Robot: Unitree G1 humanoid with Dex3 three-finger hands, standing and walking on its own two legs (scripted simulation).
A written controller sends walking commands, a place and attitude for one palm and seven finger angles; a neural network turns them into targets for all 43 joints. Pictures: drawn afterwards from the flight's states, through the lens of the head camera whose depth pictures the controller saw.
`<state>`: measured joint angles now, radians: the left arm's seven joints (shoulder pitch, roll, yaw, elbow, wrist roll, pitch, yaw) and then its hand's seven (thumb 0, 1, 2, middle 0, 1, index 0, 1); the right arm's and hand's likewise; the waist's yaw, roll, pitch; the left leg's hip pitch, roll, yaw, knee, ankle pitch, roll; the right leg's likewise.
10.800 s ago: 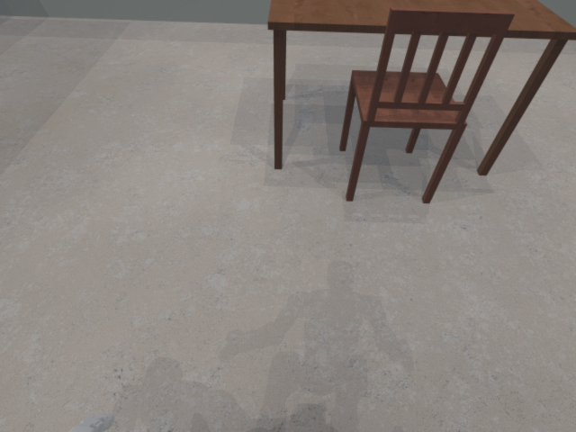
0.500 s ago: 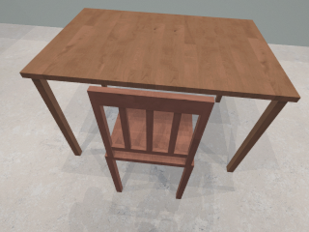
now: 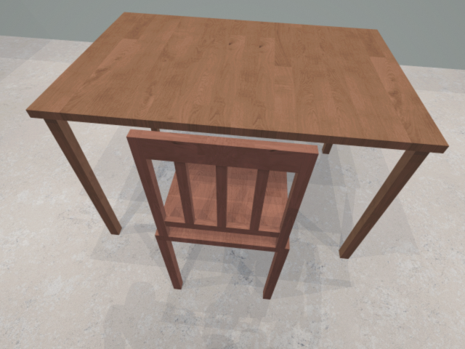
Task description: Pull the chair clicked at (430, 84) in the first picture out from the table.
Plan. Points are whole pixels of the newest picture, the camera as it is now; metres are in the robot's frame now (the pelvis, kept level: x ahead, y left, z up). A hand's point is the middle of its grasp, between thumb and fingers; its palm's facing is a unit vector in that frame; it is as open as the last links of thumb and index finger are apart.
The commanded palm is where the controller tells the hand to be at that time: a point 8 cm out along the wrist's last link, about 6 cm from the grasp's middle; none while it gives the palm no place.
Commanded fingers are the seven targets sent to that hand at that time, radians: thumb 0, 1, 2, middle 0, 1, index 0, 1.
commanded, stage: look again from close up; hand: left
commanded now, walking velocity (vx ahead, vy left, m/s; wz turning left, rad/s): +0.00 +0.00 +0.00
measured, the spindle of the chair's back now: (221, 197) +0.48 +0.06 -0.10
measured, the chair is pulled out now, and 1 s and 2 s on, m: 0.00 0.00 0.00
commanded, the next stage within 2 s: shuffle to correct the standing spot in 0.26 s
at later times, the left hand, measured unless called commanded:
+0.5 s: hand out of the picture -0.02 +0.16 -0.18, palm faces +0.06 -0.98 -0.17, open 7.4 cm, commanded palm none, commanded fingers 0.00 0.90 0.90 -0.20 -0.30 -0.20 -0.30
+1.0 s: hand out of the picture +0.05 +0.22 -0.18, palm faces +0.06 -0.97 -0.22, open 7.4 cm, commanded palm none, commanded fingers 0.00 0.90 0.90 -0.20 -0.30 -0.20 -0.30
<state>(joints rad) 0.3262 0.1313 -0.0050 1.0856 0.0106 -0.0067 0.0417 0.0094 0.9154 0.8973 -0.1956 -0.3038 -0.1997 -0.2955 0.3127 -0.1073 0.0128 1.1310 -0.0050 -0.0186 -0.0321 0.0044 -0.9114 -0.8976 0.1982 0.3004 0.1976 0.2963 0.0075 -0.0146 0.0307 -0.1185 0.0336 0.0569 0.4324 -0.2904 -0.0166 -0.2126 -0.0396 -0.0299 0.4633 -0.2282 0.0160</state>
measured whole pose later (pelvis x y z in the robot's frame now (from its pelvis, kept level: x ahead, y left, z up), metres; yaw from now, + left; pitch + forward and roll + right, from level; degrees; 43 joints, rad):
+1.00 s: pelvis +0.03 +0.04 -0.01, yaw +0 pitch +0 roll +0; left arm 0.28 0.17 0.02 1.03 0.01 0.01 0.05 0.01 0.91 0.90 -0.19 -0.30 -0.20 -0.30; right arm 0.29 -0.14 0.00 1.07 -0.01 -0.01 -0.05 0.02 -0.94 -0.90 0.20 0.30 0.20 0.30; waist 0.01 -0.02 0.04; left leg -0.10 -0.03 0.07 0.48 -0.37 0.04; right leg -0.21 -0.10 -0.01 0.54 -0.30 0.05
